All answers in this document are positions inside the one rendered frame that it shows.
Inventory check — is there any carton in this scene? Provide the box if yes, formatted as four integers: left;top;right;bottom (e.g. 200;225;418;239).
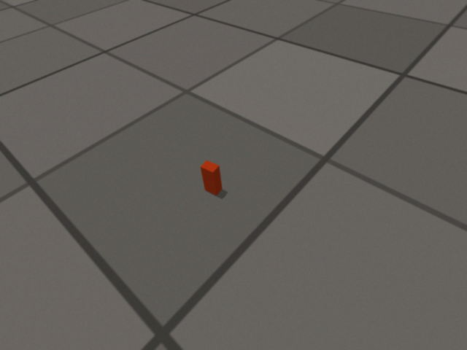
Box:
201;160;222;195

